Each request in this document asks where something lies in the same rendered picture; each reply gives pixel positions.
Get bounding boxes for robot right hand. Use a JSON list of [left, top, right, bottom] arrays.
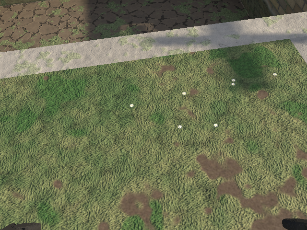
[[282, 218, 307, 230]]

